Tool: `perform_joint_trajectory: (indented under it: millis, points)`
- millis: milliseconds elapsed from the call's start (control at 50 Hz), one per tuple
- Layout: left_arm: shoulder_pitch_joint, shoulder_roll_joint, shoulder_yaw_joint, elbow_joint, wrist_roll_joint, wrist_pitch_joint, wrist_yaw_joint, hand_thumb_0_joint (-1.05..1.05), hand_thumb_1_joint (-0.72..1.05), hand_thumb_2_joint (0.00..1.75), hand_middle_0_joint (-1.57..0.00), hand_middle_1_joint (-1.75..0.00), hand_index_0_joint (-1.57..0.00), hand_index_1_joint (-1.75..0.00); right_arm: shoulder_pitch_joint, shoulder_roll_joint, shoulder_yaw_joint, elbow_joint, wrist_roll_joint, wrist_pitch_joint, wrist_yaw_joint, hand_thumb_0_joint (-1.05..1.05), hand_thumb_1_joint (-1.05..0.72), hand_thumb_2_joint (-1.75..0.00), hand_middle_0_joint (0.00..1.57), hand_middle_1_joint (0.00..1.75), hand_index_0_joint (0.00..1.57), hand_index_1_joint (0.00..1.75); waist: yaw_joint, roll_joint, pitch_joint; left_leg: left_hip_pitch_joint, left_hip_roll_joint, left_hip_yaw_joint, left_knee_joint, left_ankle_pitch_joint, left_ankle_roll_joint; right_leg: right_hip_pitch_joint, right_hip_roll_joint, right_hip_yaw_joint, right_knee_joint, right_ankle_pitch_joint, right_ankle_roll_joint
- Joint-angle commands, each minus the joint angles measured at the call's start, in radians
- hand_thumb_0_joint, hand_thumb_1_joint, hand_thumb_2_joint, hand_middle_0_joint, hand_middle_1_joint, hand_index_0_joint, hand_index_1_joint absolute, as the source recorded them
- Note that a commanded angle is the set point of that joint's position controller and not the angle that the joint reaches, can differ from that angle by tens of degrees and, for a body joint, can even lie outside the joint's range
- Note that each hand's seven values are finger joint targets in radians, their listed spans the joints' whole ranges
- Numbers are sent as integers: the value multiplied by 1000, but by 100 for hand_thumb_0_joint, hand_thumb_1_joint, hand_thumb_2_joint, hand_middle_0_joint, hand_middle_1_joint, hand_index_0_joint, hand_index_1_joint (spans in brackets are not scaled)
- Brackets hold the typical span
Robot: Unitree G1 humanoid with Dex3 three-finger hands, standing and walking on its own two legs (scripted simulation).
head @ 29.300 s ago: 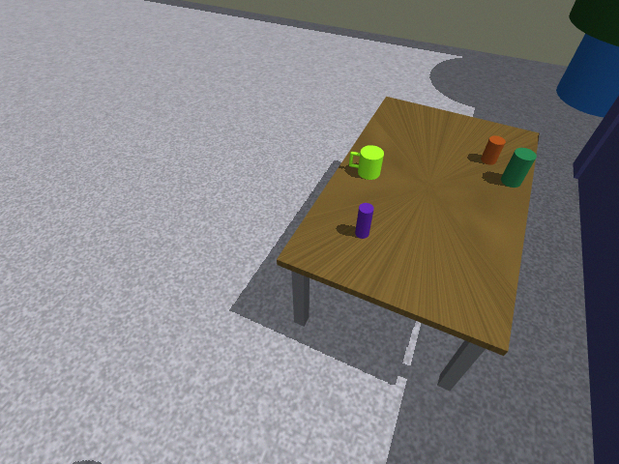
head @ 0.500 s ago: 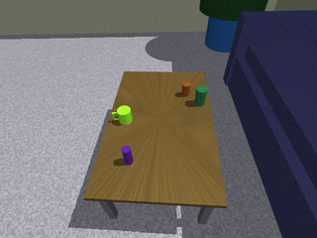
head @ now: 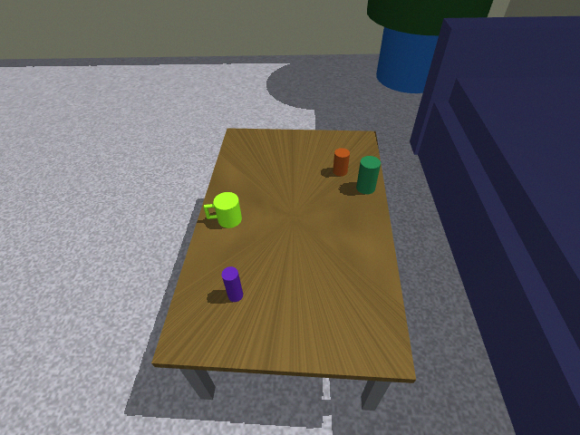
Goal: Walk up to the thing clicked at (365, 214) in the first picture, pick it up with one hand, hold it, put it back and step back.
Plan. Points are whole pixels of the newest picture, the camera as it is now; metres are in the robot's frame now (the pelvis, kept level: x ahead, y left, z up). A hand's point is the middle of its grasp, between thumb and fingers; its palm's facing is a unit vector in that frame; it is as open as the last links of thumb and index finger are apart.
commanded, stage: stand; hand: left
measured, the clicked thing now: (232, 284) +0.54 +0.18 -0.33
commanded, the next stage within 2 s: none
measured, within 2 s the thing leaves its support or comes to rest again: neither
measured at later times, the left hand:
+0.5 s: hand out of the picture +0.06 +0.25 -0.15, palm faces -0.01 -0.93 -0.36, open 7.4 cm
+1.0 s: hand out of the picture +0.08 +0.25 -0.15, palm faces +0.00 -0.93 -0.36, open 7.3 cm
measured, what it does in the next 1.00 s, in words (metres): stands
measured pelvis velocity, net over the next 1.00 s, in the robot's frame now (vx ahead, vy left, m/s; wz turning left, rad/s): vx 0.01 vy -0.01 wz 0.00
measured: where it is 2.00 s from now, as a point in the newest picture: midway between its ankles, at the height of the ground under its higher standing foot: outside the picture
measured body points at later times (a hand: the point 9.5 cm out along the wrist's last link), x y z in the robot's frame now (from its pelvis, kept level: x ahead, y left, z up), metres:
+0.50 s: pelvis +0.00 -0.01 +0.00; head +0.01 -0.02 +0.45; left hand +0.06 +0.30 -0.13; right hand +0.07 -0.31 -0.14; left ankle +0.00 +0.15 -0.75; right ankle +0.00 -0.14 -0.75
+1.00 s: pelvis +0.01 -0.01 +0.00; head +0.01 -0.02 +0.45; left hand +0.08 +0.30 -0.13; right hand +0.08 -0.30 -0.14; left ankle +0.00 +0.15 -0.75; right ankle +0.00 -0.14 -0.75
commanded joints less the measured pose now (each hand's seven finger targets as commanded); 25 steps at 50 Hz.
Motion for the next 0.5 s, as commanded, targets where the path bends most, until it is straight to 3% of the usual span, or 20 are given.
perform_joint_trajectory:
  millis: [0,60,160,200,260,480]
  points:
    - [-33,220,40,-57,2,-21,15,0,68,90,-20,-30,-20,-30,-35,-195,-38,-54,3,-19,-14,0,-90,-90,20,30,20,30,-2,-24,-53,-26,87,-48,-53,146,39,22,-79,61,-56,115,-34]
    - [-40,225,41,-61,1,-24,17,0,90,90,-20,-30,-20,-30,-39,-194,-41,-55,2,-18,-13,0,-90,-90,20,30,20,30,-2,-30,-68,-7,90,-45,-41,167,42,24,-85,66,-58,132,-37]
    - [-34,227,42,-57,-1,-22,13,0,90,90,-20,-30,-20,-30,-36,-190,-38,-50,2,-20,-13,0,-90,-90,20,30,20,30,-3,-25,-52,-24,88,-46,-57,131,40,20,-82,67,-57,106,-40]
    - [-40,226,43,-66,0,-24,13,0,90,90,-20,-30,-20,-30,-38,-198,-41,-53,1,-21,-12,0,-90,-90,20,30,20,30,-3,-30,-62,-28,91,-44,-50,163,42,32,-83,68,-53,138,-40]
    - [-32,221,41,-58,1,-24,12,0,90,90,-20,-30,-20,-30,-39,-193,-40,-47,2,-18,-11,0,-90,-90,20,30,20,30,-2,-33,-41,-30,86,-48,-56,98,41,8,-79,67,-68,64,-38]
    - [-30,231,43,-66,0,-29,9,0,90,90,-20,-30,-20,-30,-25,-195,-43,-46,2,-16,-6,0,-90,-90,20,30,20,30,-9,-47,-27,-42,82,-49,-57,73,42,-6,-79,79,-81,33,-41]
